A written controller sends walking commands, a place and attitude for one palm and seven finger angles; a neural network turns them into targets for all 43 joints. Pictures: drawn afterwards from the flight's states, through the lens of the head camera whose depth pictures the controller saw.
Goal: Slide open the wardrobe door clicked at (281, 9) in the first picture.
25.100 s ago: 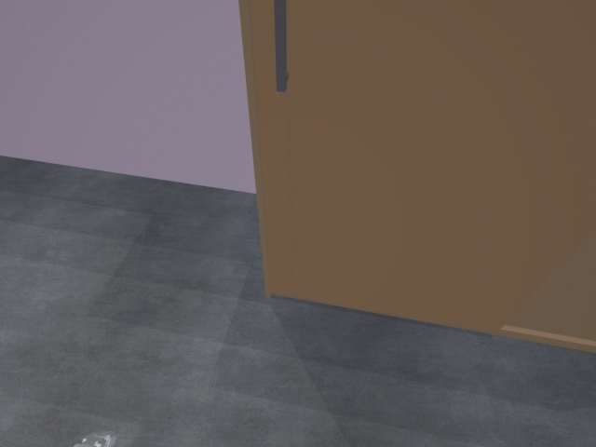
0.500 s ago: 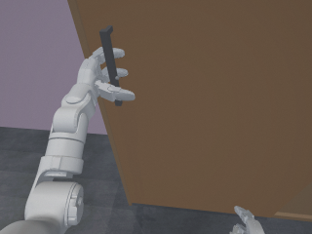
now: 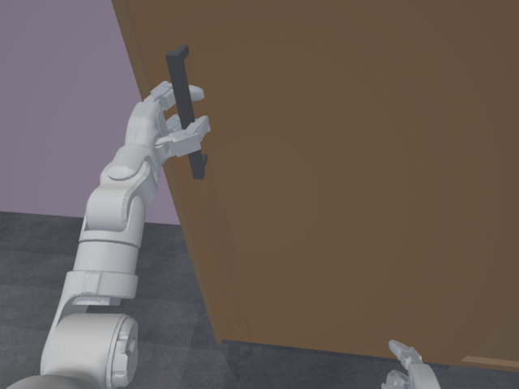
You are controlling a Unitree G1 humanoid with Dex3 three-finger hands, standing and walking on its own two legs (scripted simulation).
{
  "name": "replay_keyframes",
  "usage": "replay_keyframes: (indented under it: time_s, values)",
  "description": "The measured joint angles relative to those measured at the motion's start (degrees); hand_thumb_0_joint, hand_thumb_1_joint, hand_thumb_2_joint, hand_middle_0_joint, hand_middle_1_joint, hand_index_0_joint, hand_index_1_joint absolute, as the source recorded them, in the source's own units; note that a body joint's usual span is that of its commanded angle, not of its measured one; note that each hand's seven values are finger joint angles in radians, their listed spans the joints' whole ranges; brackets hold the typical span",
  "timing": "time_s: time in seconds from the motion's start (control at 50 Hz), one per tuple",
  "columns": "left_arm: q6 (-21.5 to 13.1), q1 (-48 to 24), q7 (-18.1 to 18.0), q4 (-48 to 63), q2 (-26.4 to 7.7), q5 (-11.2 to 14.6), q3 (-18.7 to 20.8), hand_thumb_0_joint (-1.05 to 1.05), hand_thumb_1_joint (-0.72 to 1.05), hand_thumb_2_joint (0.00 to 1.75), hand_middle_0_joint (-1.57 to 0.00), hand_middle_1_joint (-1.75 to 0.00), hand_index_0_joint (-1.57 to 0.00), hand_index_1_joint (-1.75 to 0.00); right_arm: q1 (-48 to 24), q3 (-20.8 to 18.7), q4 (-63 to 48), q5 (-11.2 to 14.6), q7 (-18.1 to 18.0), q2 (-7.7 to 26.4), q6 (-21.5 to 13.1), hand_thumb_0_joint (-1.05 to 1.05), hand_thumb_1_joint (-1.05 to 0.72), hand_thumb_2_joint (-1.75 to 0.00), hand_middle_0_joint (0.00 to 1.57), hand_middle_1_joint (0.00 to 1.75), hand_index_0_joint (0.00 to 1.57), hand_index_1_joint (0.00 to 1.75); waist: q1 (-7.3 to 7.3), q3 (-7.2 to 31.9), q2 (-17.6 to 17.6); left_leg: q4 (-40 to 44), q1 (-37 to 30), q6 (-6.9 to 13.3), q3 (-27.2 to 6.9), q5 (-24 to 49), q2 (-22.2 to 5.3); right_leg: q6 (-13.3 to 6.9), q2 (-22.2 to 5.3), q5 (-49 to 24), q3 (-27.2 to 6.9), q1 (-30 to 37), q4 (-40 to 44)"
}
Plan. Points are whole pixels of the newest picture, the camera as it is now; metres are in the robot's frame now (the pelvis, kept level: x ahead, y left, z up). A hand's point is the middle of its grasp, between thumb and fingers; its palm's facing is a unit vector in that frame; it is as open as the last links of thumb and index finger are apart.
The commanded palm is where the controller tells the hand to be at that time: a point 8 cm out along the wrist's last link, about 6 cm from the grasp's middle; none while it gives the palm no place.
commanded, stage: grip the handle and tug to test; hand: left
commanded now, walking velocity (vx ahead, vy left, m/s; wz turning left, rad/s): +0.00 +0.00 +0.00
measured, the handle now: (191, 118) +0.45 +0.14 +0.23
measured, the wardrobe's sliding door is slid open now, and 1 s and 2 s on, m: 0.00 0.00 0.00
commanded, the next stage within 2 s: tug the door sideways, standing still in 0.78 s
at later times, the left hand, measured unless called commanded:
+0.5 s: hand (196, 134) +0.39 +0.12 +0.24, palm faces -0.04 -1.00 -0.01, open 5.8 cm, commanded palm +0.36 +0.16 +0.23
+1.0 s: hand (196, 136) +0.39 +0.12 +0.23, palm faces -0.06 -1.00 -0.03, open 6.0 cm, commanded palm +0.37 +0.15 +0.23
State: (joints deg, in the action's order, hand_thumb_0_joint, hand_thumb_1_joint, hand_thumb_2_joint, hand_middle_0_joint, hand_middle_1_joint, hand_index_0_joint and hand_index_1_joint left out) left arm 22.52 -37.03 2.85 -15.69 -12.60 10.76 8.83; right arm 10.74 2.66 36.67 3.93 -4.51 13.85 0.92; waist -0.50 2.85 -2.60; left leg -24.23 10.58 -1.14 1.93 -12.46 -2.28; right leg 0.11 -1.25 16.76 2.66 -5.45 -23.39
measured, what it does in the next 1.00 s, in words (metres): stands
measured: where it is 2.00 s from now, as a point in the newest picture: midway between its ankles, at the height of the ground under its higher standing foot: outside the picture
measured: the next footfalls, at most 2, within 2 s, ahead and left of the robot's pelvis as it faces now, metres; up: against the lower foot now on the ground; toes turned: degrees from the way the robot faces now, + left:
none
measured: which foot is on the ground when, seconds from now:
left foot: down 0.00-1.00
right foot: down 0.00-1.00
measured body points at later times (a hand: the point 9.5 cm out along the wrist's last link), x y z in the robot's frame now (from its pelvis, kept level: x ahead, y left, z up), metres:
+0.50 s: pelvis +0.01 +0.00 +0.00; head -0.02 -0.02 +0.45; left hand +0.39 +0.17 +0.24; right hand +0.19 -0.23 -0.09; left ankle +0.00 +0.13 -0.74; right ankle -0.05 -0.12 -0.74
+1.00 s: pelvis +0.04 -0.01 +0.00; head +0.02 -0.03 +0.45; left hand +0.39 +0.17 +0.24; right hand +0.22 -0.24 -0.09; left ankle +0.00 +0.13 -0.74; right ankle -0.05 -0.12 -0.74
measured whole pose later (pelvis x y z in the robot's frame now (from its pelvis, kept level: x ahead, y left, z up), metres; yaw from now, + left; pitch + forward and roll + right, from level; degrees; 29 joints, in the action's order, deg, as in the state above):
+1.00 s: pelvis +0.04 -0.01 +0.00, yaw -1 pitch +1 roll +1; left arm 30.5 -24.6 4.3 6.5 -12.4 12.4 10.0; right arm 9.2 2.3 33.9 3.7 -3.3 15.0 3.0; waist -0.9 4.6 -2.8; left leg -24.1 9.5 -1.5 2.8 -15.5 -2.4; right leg 0.0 -1.2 19.4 1.8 -4.9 -23.6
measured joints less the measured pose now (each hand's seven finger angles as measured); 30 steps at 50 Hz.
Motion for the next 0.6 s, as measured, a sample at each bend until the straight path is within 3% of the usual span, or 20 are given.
replay_keyframes:
  time_s: [0.14,0.6]
  values:
    - [0.5,0.2,0.3,1.0,0.6,0.1,-0.8,0.01,0.75,0.84,-0.37,-1.36,-0.30,-1.35,-0.6,0.2,0.0,-0.1,0.1,-0.2,0.3,0.01,-0.90,-0.90,0.20,0.30,0.20,0.30,-0.40,0.1,0.0,-0.1,-0.1,0.0,-0.2,-0.3,0.1,0.0,-0.1,0.3,0.2,0.2,0.0]
    - [1.8,3.3,0.1,5.1,0.3,0.3,0.5,0.01,0.77,0.83,-0.36,-1.37,-0.29,-1.35,-1.1,0.3,-1.3,-0.2,0.4,0.1,1.7,0.01,-0.90,-0.90,0.20,0.30,0.20,0.30,0.20,0.5,-0.2,0.6,-0.8,-0.3,0.2,-0.5,-0.1,-0.2,0.1,0.6,-0.3,0.5,0.1]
